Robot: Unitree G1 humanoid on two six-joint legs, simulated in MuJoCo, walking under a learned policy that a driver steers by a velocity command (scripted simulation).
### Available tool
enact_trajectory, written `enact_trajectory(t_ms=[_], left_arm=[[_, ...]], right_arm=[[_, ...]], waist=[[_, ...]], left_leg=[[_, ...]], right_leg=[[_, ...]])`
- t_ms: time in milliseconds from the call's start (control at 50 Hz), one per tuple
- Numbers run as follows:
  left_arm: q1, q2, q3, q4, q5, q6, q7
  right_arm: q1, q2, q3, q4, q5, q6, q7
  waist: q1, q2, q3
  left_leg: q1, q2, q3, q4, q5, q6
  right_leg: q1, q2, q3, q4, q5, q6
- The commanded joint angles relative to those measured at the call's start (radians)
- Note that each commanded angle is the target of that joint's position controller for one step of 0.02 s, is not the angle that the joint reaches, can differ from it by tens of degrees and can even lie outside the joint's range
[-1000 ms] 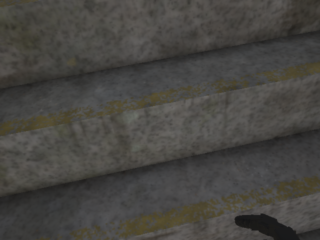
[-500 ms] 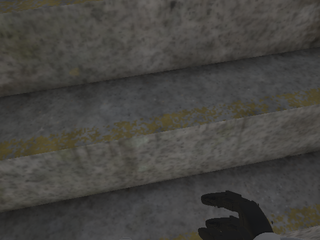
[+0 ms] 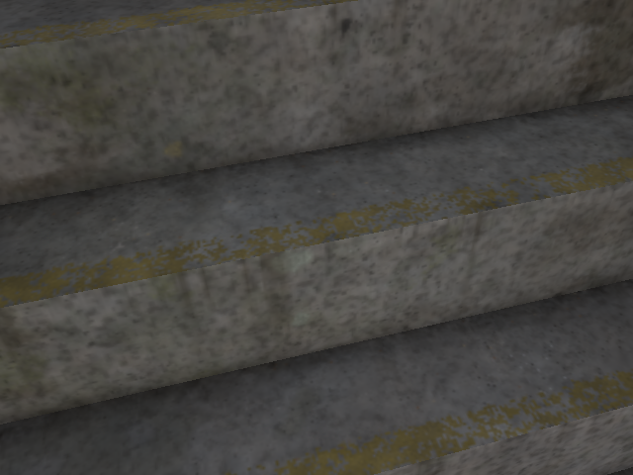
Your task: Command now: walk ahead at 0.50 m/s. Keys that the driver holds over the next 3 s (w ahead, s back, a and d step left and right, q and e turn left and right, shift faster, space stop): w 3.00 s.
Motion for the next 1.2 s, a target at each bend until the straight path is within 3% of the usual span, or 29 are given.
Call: enact_trajectory(t_ms=[20, 40, 60, 80, 100, 120, 140, 180, 260, 560, 700, 760, 780, 800, 840, 860, 880, 900, 920, 940, 960, 980, 1000, 1040, 1060, 1100, 1140, 1180, 1200], left_arm=[[0.219, -0.049, -0.021, 0.102, -0.008, 0.051, 0.006], [0.067, -0.061, -0.049, 0.077, -0.035, 0.046, -0.011], [0.043, -0.029, -0.058, 0.041, 0.006, 0.037, -0.028], [0.143, 0.135, 0.013, 0.022, -0.023, 0.017, -0.034], [0.188, 0.307, 0.077, -0.006, -0.037, -0.022, -0.005], [0.129, 0.16, 0.051, -0.011, -0.002, -0.042, 0.012], [0.051, 0.101, 0.023, -0.022, 0.029, -0.04, 0.008], [0.052, 0.103, 0.014, -0.031, -0.01, -0.054, 0.0], [0.204, 0.098, 0.013, -0.018, -0.015, -0.037, 0.021], [0.266, 0.144, 0.073, -0.116, -0.034, -0.08, 0.074], [0.039, 0.149, 0.073, -0.233, -0.055, -0.103, 0.074], [-0.255, 0.087, 0.04, -0.338, -0.032, -0.099, 0.066], [-0.428, -0.009, 0.01, -0.393, -0.04, -0.082, 0.047], [-0.356, -0.122, -0.017, -0.38, -0.09, -0.056, 0.023], [-0.152, -0.238, -0.072, -0.415, -0.133, -0.037, 0.018], [-0.004, -0.222, -0.079, -0.38, -0.115, -0.037, 0.016], [-0.049, -0.175, -0.067, -0.366, -0.099, -0.044, -0.01], [-0.083, -0.243, -0.068, -0.38, -0.074, -0.075, -0.035], [0.013, -0.259, -0.089, -0.399, -0.058, -0.114, -0.06], [0.012, -0.105, -0.054, -0.441, -0.109, -0.103, -0.071], [-0.096, -0.04, -0.026, -0.438, -0.103, -0.094, -0.073], [-0.081, -0.004, -0.016, -0.459, -0.12, -0.045, -0.031], [-0.276, -0.005, -0.013, -0.502, -0.112, -0.011, -0.002], [-0.507, -0.005, -0.006, -0.49, -0.085, 0.056, 0.013], [-0.544, -0.047, -0.02, -0.507, -0.068, 0.065, 0.009], [-0.518, -0.104, -0.041, -0.545, -0.102, 0.036, -0.008], [-0.484, -0.123, -0.058, -0.562, -0.093, -0.007, -0.013], [-0.481, -0.127, -0.072, -0.578, -0.091, -0.03, -0.03], [-0.489, -0.103, -0.084, -0.612, -0.11, -0.045, -0.065]], right_arm=[[-0.279, 0.143, 0.035, -0.209, 0.087, 0.011, -0.042], [-0.078, 0.164, 0.021, -0.184, 0.092, 0.007, -0.062], [-0.16, 0.207, 0.029, -0.255, 0.102, -0.057, -0.034], [-0.029, 0.204, 0.056, -0.271, 0.077, -0.101, 0.001], [-0.021, 0.173, 0.072, -0.266, 0.058, -0.112, 0.023], [-0.096, -0.009, 0.019, -0.245, 0.039, -0.116, 0.028], [-0.174, -0.048, -0.007, -0.229, 0.041, -0.094, 0.012], [-0.219, -0.012, -0.001, -0.215, 0.035, -0.063, -0.008], [-0.241, 0.084, 0.01, -0.173, 0.057, -0.047, -0.008], [-0.071, -0.049, -0.062, -0.181, 0.043, -0.04, -0.014], [0.124, -0.096, -0.074, -0.182, 0.039, -0.037, 0.015], [0.449, -0.144, -0.076, -0.092, -0.01, -0.039, 0.018], [0.571, -0.096, -0.057, -0.019, -0.065, -0.031, 0.033], [0.5, -0.061, -0.053, 0.026, -0.071, -0.043, 0.055], [0.242, 0.015, -0.016, -0.023, -0.022, -0.051, 0.098], [0.054, -0.019, -0.02, -0.071, 0.022, -0.064, 0.128], [0.161, -0.048, -0.034, -0.023, 0.012, -0.081, 0.145], [0.256, -0.124, -0.063, 0.056, -0.019, -0.058, 0.134], [0.336, -0.323, -0.126, 0.059, 0.006, -0.05, 0.081], [0.283, -0.343, -0.133, -0.002, -0.031, -0.046, 0.063], [0.275, -0.308, -0.13, -0.022, -0.013, -0.027, 0.038], [0.218, -0.487, -0.196, -0.064, -0.001, -0.046, -0.009], [0.339, -0.474, -0.204, -0.057, 0.006, -0.051, -0.045], [0.393, -0.326, -0.155, -0.069, -0.006, -0.054, -0.066], [0.41, -0.277, -0.138, -0.061, 0.001, -0.049, -0.082], [0.428, -0.195, -0.106, -0.034, -0.013, -0.019, -0.088], [0.47, -0.129, -0.089, -0.019, 0.012, -0.036, -0.08], [0.502, -0.208, -0.115, 0.033, 0.024, -0.036, -0.077], [0.299, -0.311, -0.132, -0.014, 0.043, -0.031, -0.062]], waist=[[0.062, -0.311, 0.266], [-0.058, -0.222, 0.171], [-0.071, -0.028, 0.141], [-0.094, 0.026, 0.073], [-0.066, -0.142, 0.028], [-0.038, -0.022, 0.074], [-0.035, -0.022, 0.076], [0.019, -0.031, 0.041], [0.076, -0.043, 0.035], [0.063, -0.107, 0.014], [-0.077, -0.106, -0.075], [-0.24, -0.067, -0.047], [-0.308, -0.025, 0.056], [-0.222, 0.229, 0.125], [0.028, 0.187, 0.245], [0.147, 0.044, 0.267], [0.089, -0.124, 0.246], [0.093, -0.109, 0.108], [0.118, 0.112, 0.066], [0.112, 0.214, 0.009], [0.039, 0.173, -0.023], [0.051, 0.275, -0.131], [-0.099, 0.141, -0.033], [-0.216, -0.107, 0.19], [-0.214, -0.035, 0.261], [-0.146, 0.173, 0.369], [-0.1, 0.109, 0.361], [-0.074, 0.033, 0.333], [0.014, 0.056, 0.311]], left_leg=[[-0.274, -0.029, 0.122, 0.611, 0.041, -0.043], [-0.484, -0.113, -0.163, 0.909, 0.075, 0.002], [-0.655, -0.133, -0.262, 1.181, 0.294, 0.004], [-0.703, -0.079, -0.285, 1.108, 0.563, 0.006], [-0.86, 0.016, -0.255, 1.0, 0.61, -0.043], [-0.71, 0.027, -0.298, 0.929, 0.777, -0.049], [-0.638, 0.008, -0.261, 0.949, 0.806, -0.058], [-0.604, 0.025, -0.203, 0.925, 0.774, -0.072], [-0.533, 0.054, -0.145, 0.778, 0.8, -0.053], [-0.128, 0.127, -0.067, 0.223, 0.617, -0.075], [0.374, 0.105, -0.024, -0.101, 0.56, -0.015], [0.801, 0.031, 0.155, -0.468, 0.793, 0.031], [0.912, 0.032, 0.215, -0.823, 0.987, 0.081], [0.835, 0.129, 0.108, -0.99, 1.15, 0.128], [0.754, 0.231, -0.034, -1.347, 1.165, 0.113], [0.672, 0.177, 0.005, -1.532, 1.166, 0.068], [0.697, 0.144, -0.019, -1.47, 1.158, 0.024], [0.885, 0.183, -0.089, -1.161, 1.586, -0.017], [1.007, 0.289, -0.211, -1.138, 1.453, 0.053], [1.177, 0.459, -0.318, -1.141, 1.566, 0.158], [1.359, 0.428, -0.278, -1.107, 1.517, 0.176], [1.325, 0.729, -0.701, -1.223, 1.134, 0.307], [1.365, 0.824, -0.897, -1.27, 0.921, 0.368], [1.255, 0.651, -0.715, -1.305, 0.638, 0.279], [1.205, 0.576, -0.629, -1.337, 0.623, 0.236], [0.982, 0.494, -0.494, -1.456, 0.804, 0.208], [1.016, 0.43, -0.339, -1.564, 0.762, 0.185], [1.149, 0.4, -0.184, -1.565, 1.089, 0.105], [0.899, 0.263, 0.006, -1.606, 1.773, 0.054]], right_leg=[[0.091, -0.163, 0.054, -0.855, 0.284, -0.081], [0.262, -0.123, 0.069, -0.621, 0.19, 0.031], [0.262, -0.174, 0.155, -0.421, 0.166, 0.192], [0.317, -0.281, 0.24, -0.446, 0.017, 0.26], [0.361, -0.503, 0.633, -0.725, -0.549, 0.109], [0.21, -0.419, 0.708, -0.755, -0.577, 0.119], [0.106, -0.352, 0.637, -0.748, -0.536, 0.136], [0.111, -0.319, 0.567, -0.741, -0.487, 0.105], [0.176, -0.257, 0.422, -0.688, -0.32, 0.131], [0.198, -0.326, 0.513, -0.766, -0.515, -0.056], [-0.112, -0.267, 0.369, -0.633, -0.494, 0.001], [-0.418, -0.094, 0.08, -0.309, -0.374, 0.158], [-0.615, 0.009, -0.085, -0.062, -0.352, 0.243], [-0.663, 0.063, -0.179, 0.461, -0.335, 0.221], [-0.846, 0.065, 0.113, 1.137, -0.434, 0.176], [-0.748, 0.116, 0.117, 1.016, -0.418, 0.142], [-0.729, 0.169, 0.089, 0.973, -0.286, 0.098], [-0.85, 0.165, 0.092, 1.118, -0.195, 0.1], [-1.063, -0.008, 0.102, 1.117, -0.103, 0.135], [-1.148, 0.009, 0.189, 1.279, -0.23, 0.236], [-1.281, -0.002, 0.219, 1.291, -0.291, 0.279], [-1.234, -0.153, 0.373, 1.244, -0.309, 0.316], [-1.396, -0.155, 0.403, 1.285, -0.363, 0.358], [-1.4, -0.106, 0.281, 1.223, -0.239, 0.386], [-1.392, -0.092, 0.243, 1.185, -0.201, 0.381], [-1.276, -0.076, 0.229, 1.246, -0.246, 0.356], [-1.201, -0.079, 0.12, 1.092, -0.219, 0.338], [-1.152, -0.093, 0.025, 0.905, -0.265, 0.29], [-0.649, -0.025, -0.249, 0.35, -0.421, 0.214]])
Next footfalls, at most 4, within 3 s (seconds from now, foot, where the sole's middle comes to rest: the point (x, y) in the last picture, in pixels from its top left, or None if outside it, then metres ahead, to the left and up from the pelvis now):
0.04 right None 0.02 -0.03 -0.81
0.90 left None -0.32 0.23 -1.05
0.98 right None -0.15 0.01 -0.78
1.24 right None -0.02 -0.05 -0.81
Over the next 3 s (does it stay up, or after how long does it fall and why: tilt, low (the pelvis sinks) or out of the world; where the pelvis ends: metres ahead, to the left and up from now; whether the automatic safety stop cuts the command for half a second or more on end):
stays up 0.01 -0.13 -0.07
